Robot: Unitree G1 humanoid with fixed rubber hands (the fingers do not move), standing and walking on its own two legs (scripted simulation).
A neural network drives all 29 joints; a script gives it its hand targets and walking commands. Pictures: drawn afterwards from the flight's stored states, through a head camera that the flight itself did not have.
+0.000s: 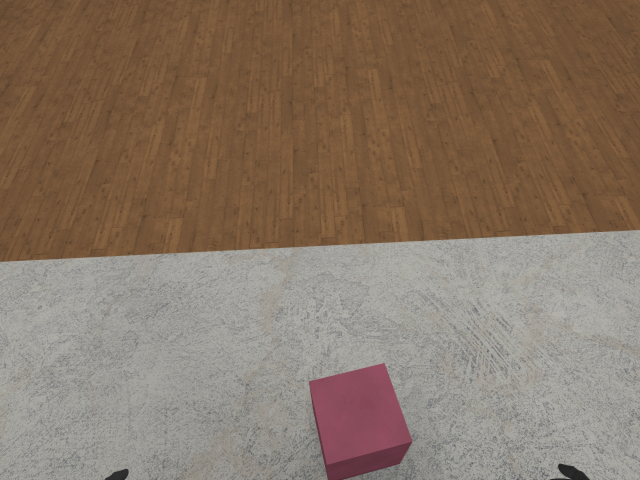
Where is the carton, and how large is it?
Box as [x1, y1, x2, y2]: [309, 363, 412, 479]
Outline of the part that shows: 384,363 309,381 313,411 328,479 343,479 397,464 400,462 412,441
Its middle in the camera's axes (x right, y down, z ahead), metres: +0.10 +0.50 +1.06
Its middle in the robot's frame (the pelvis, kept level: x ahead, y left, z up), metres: +0.37 -0.05 -0.66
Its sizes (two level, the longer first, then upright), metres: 0.210 0.200 0.250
